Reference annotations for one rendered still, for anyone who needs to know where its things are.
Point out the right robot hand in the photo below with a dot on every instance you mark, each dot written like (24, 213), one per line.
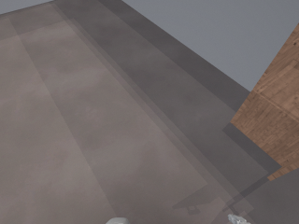
(237, 220)

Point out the cupboard door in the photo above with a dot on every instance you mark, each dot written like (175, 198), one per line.
(290, 166)

